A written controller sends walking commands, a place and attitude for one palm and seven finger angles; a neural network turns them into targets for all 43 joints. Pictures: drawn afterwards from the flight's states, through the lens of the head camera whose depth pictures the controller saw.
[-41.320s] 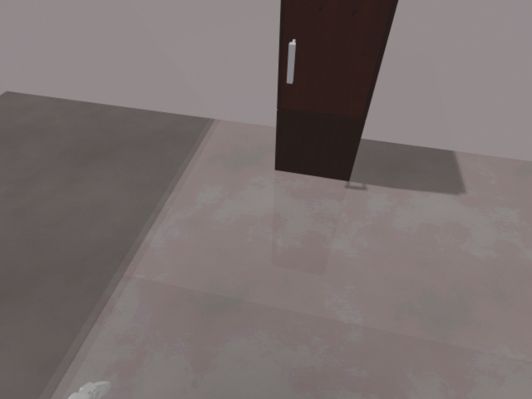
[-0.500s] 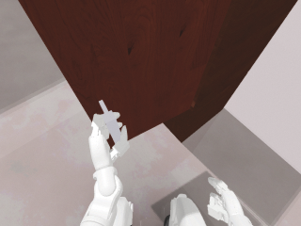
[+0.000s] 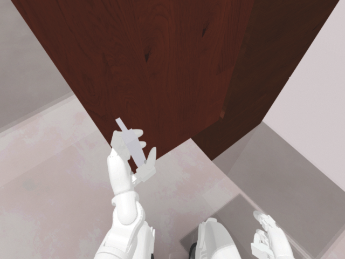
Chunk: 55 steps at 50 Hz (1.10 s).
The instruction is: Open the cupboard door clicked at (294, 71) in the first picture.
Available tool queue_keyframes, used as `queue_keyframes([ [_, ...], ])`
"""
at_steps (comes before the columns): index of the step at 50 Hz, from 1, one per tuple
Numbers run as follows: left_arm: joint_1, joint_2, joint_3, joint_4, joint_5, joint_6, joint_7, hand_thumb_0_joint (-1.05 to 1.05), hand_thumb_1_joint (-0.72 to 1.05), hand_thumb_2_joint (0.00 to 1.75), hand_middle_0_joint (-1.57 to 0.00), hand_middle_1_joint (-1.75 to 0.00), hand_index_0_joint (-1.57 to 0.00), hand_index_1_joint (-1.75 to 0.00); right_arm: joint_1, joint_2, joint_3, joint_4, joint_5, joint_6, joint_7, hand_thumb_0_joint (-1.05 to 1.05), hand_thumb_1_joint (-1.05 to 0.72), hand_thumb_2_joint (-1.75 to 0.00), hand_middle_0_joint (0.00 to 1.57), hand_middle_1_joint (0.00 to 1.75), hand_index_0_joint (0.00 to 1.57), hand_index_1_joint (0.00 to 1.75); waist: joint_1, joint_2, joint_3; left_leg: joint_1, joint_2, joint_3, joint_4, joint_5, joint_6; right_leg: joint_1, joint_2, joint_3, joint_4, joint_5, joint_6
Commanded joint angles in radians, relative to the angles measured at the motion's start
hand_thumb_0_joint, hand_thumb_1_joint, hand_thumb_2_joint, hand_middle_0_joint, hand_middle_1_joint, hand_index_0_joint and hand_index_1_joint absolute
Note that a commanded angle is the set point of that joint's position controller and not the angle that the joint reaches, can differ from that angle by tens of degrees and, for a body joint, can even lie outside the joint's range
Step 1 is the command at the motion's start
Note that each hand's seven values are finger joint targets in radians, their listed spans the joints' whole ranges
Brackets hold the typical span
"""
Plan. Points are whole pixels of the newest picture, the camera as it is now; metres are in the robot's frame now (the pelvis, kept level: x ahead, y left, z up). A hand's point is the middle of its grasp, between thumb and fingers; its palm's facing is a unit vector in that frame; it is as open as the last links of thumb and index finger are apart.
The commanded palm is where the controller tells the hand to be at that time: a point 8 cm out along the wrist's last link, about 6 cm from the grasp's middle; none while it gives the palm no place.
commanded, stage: open thumb and fingers to let go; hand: left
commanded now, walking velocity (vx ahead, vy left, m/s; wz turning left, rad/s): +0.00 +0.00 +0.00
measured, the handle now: (131, 145) +0.37 +0.11 +0.01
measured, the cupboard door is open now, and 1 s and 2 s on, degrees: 87 90 90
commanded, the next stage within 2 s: slide the hand sideways off the handle in 0.56 s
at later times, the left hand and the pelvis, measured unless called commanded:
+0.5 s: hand (147, 160) +0.33 +0.07 +0.02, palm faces +0.24 -0.97 -0.01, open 14.4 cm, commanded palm +0.29 +0.11 +0.02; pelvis -0.01 +0.03 +0.00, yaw -1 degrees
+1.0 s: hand (141, 178) +0.29 +0.08 +0.02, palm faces -0.21 -0.98 +0.06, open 16.0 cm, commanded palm +0.26 +0.13 +0.02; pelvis -0.01 +0.05 +0.00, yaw -2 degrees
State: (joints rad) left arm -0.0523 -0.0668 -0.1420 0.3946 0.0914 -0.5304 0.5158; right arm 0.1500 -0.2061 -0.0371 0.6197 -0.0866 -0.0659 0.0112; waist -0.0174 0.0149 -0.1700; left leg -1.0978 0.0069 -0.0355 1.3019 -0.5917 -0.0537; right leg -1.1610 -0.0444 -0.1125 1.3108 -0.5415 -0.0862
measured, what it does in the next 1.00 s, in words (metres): shifts its weight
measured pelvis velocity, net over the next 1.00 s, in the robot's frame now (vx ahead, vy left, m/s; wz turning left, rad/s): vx -0.01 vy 0.05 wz -0.03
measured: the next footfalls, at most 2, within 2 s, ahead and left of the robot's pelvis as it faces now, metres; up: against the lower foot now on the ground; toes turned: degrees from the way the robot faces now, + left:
none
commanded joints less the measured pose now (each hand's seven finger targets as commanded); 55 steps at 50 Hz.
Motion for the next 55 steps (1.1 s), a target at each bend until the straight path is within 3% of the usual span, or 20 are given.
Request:
queue_keyframes([
  [1, -0.163, -0.045, -0.031, -0.208, -0.002, -0.064, -0.002, 0.0, -0.08, 0.48, -0.33, -1.24, -0.33, -1.24, 0.006, -0.075, -0.021, -0.139, 0.007, -0.044, -0.003, 0.0, -0.9, -0.9, 0.2, 0.3, 0.2, 0.3, -0.03, -0.13, -0.394, 0.038, -0.049, 0.035, -0.117, 0.182, 0.056, 0.481, -0.016, 0.202, -0.295, 0.253, 0.077],
  [7, -0.232, -0.06, -0.041, -0.093, 0.048, -0.068, 0.033, 0.0, -0.5, 0.3, -0.3, -1.2, -0.3, -1.2, -0.001, -0.08, -0.016, -0.126, 0.0, -0.049, 0.003, 0.0, -0.9, -0.9, 0.2, 0.3, 0.2, 0.3, -0.043, -0.126, -0.297, 0.032, -0.047, 0.03, -0.128, 0.117, 0.059, 0.362, -0.004, 0.17, -0.297, 0.107, 0.068],
  [9, -0.258, -0.036, -0.014, -0.079, 0.057, -0.068, 0.049, 0.0, -0.5, 0.3, -0.3, -1.2, -0.3, -1.2, -0.007, -0.084, -0.012, -0.132, -0.002, -0.048, 0.003, 0.0, -0.9, -0.9, 0.2, 0.3, 0.2, 0.3, -0.032, -0.121, -0.296, 0.029, -0.049, 0.027, -0.138, 0.108, 0.061, 0.357, 0.001, 0.161, -0.295, 0.076, 0.061],
  [13, -0.334, -0.072, -0.042, -0.073, 0.063, -0.077, 0.063, 0.0, -0.5, 0.3, -0.27, -1.0, -0.27, -1.0, -0.009, -0.084, -0.011, -0.128, -0.007, -0.05, 0.006, 0.0, -0.9, -0.9, 0.2, 0.3, 0.2, 0.3, -0.039, -0.074, -0.32, 0.063, -0.049, 0.032, -0.149, 0.094, 0.062, 0.324, 0.008, 0.135, -0.281, 0.066, 0.059],
  [20, -0.345, -0.081, -0.036, -0.089, 0.064, -0.073, 0.088, 0.0, -0.5, 0.3, -0.21, -0.65, -0.21, -0.65, 0.004, -0.086, -0.013, -0.127, -0.015, -0.042, 0.008, 0.0, -0.9, -0.9, 0.2, 0.3, 0.2, 0.3, -0.03, -0.059, -0.396, 0.118, -0.042, 0.02, -0.166, 0.176, 0.058, 0.328, 0.023, 0.086, -0.232, 0.177, 0.052],
  [27, -0.35, -0.131, -0.076, -0.078, 0.086, -0.051, 0.107, 0.0, -0.5, 0.3, -0.15, -0.3, -0.15, -0.3, 0.008, -0.085, -0.011, -0.126, -0.02, -0.037, 0.013, 0.0, -0.9, -0.9, 0.2, 0.3, 0.2, 0.3, -0.044, -0.066, -0.371, 0.144, -0.035, 0.008, -0.176, 0.195, 0.055, 0.283, 0.03, 0.058, -0.218, 0.183, 0.048],
  [29, -0.323, -0.117, -0.062, -0.096, 0.088, -0.049, 0.11, 0.0, -0.5, 0.3, -0.15, -0.3, -0.15, -0.3, 0.007, -0.088, -0.013, -0.133, -0.021, -0.039, 0.013, 0.0, -0.9, -0.9, 0.2, 0.3, 0.2, 0.3, -0.027, -0.059, -0.384, 0.147, -0.035, 0.005, -0.18, 0.21, 0.051, 0.29, 0.032, 0.054, -0.21, 0.19, 0.042],
  [33, -0.316, -0.142, -0.081, -0.096, 0.076, -0.04, 0.108, 0.0, -0.5, 0.3, -0.15, -0.3, -0.15, -0.3, 0.004, -0.083, -0.01, -0.129, -0.018, -0.037, 0.016, 0.0, -0.9, -0.9, 0.2, 0.3, 0.2, 0.3, -0.034, -0.079, -0.371, 0.153, -0.034, 0.005, -0.183, 0.205, 0.051, 0.29, 0.033, 0.051, -0.217, 0.187, 0.045],
  [34, -0.293, -0.022, -0.273, -0.11, 0.209, -0.066, -0.092, 0.0, -0.5, 0.3, -0.15, -0.3, -0.15, -0.3, 0.056, -0.122, -0.016, -0.118, -0.017, -0.022, 0.019, 0.0, -0.9, -0.9, 0.2, 0.3, 0.2, 0.3, -0.119, -0.086, -0.341, 0.146, -0.028, 0.006, -0.139, 0.214, 0.066, 0.267, 0.015, 0.077, -0.196, 0.251, 0.044],
  [35, -0.345, 0.059, -0.183, -0.214, 0.169, -0.105, -0.199, 0.0, -0.5, 0.3, -0.15, -0.3, -0.15, -0.3, 0.067, -0.121, -0.028, -0.144, -0.003, -0.013, 0.017, 0.0, -0.9, -0.9, 0.2, 0.3, 0.2, 0.3, -0.078, -0.036, -0.444, 0.168, -0.035, 0.006, -0.132, 0.247, 0.068, 0.315, 0.005, 0.087, -0.173, 0.303, 0.034],
  [36, -0.313, 0.088, -0.175, -0.234, 0.153, -0.115, -0.272, 0.0, -0.5, 0.3, -0.15, -0.3, -0.15, -0.3, 0.058, -0.12, -0.03, -0.154, 0.002, -0.005, 0.015, 0.0, -0.9, -0.9, 0.2, 0.3, 0.2, 0.3, -0.05, -0.012, -0.492, 0.184, -0.04, 0.008, -0.134, 0.262, 0.067, 0.348, 0.005, 0.097, -0.161, 0.337, 0.031],
  [38, -0.272, 0.054, -0.23, -0.24, 0.09, -0.107, -0.406, 0.0, -0.5, 0.3, -0.15, -0.3, -0.15, -0.3, 0.042, -0.117, -0.022, -0.183, 0.026, -0.002, 0.012, 0.0, -0.9, -0.9, 0.2, 0.3, 0.2, 0.3, -0.068, -0.009, -0.425, 0.189, -0.039, -0.002, -0.146, 0.234, 0.068, 0.318, 0.009, 0.091, -0.173, 0.304, 0.031],
  [40, -0.273, 0.011, -0.235, -0.258, -0.042, -0.07, -0.514, 0.0, -0.5, 0.3, -0.15, -0.3, -0.15, -0.3, 0.037, -0.12, -0.014, -0.206, 0.057, -0.007, 0.007, 0.0, -0.9, -0.9, 0.2, 0.3, 0.2, 0.3, -0.076, -0.007, -0.365, 0.205, -0.037, -0.017, -0.172, 0.205, 0.067, 0.293, 0.015, 0.078, -0.195, 0.245, 0.033],
  [42, -0.187, -0.016, -0.19, -0.262, -0.158, -0.018, -0.547, 0.0, -0.5, 0.3, -0.15, -0.3, -0.15, -0.3, 0.025, -0.125, -0.008, -0.232, 0.082, -0.007, 0.001, 0.0, -0.9, -0.9, 0.2, 0.3, 0.2, 0.3, -0.052, -0.036, -0.331, 0.214, -0.035, -0.026, -0.207, 0.18, 0.064, 0.301, 0.026, 0.063, -0.22, 0.188, 0.035],
  [44, -0.116, -0.015, -0.141, -0.273, -0.212, 0.018, -0.536, 0.0, -0.5, 0.3, -0.15, -0.3, -0.15, -0.3, 0.013, -0.132, -0.005, -0.259, 0.092, -0.006, -0.002, 0.0, -0.9, -0.9, 0.2, 0.3, 0.2, 0.3, -0.03, -0.068, -0.316, 0.204, -0.037, -0.033, -0.222, 0.195, 0.064, 0.304, 0.03, 0.051, -0.215, 0.18, 0.035],
  [46, -0.075, 0.0, -0.124, -0.311, -0.195, 0.016, -0.506, 0.0, -0.5, 0.3, -0.15, -0.3, -0.15, -0.3, 0.017, -0.131, -0.009, -0.272, 0.085, -0.003, 0.003, 0.0, -0.9, -0.9, 0.2, 0.3, 0.2, 0.3, -0.023, -0.08, -0.316, 0.19, -0.035, -0.032, -0.207, 0.222, 0.062, 0.284, 0.025, 0.047, -0.185, 0.195, 0.04],
  [48, -0.037, 0.041, -0.107, -0.319, -0.139, -0.011, -0.47, 0.0, -0.5, 0.3, -0.15, -0.3, -0.15, -0.3, 0.018, -0.129, -0.012, -0.276, 0.072, -0.001, 0.012, 0.0, -0.9, -0.9, 0.2, 0.3, 0.2, 0.3, -0.018, -0.11, -0.298, 0.148, -0.037, -0.023, -0.179, 0.212, 0.062, 0.264, 0.021, 0.059, -0.169, 0.185, 0.04],
  [49, -0.022, 0.08, -0.083, -0.332, -0.111, -0.028, -0.455, 0.0, -0.5, 0.3, -0.15, -0.3, -0.15, -0.3, 0.018, -0.128, -0.011, -0.28, 0.066, -0.001, 0.015, 0.0, -0.9, -0.9, 0.2, 0.3, 0.2, 0.3, 0.001, -0.081, -0.301, 0.135, -0.04, -0.024, -0.173, 0.227, 0.059, 0.262, 0.021, 0.063, -0.148, 0.188, 0.033],
  [51, 0.014, 0.075, -0.1, -0.37, -0.069, -0.056, -0.436, 0.0, -0.5, 0.3, -0.15, -0.3, -0.15, -0.3, 0.013, -0.119, -0.015, -0.286, 0.058, 0.0, 0.028, 0.0, -0.9, -0.9, 0.2, 0.3, 0.2, 0.3, 0.007, -0.038, -0.329, 0.157, -0.038, -0.021, -0.154, 0.266, 0.052, 0.236, 0.02, 0.067, -0.119, 0.215, 0.03],
  [55, 0.095, 0.102, -0.098, -0.399, -0.041, -0.053, -0.442, 0.0, -0.5, 0.3, -0.15, -0.3, -0.15, -0.3, 0.007, -0.121, -0.018, -0.306, 0.056, 0.017, 0.04, 0.0, -0.9, -0.9, 0.2, 0.3, 0.2, 0.3, 0.01, -0.022, -0.326, 0.137, -0.041, -0.011, -0.136, 0.237, 0.053, 0.227, 0.022, 0.078, -0.118, 0.198, 0.03],
])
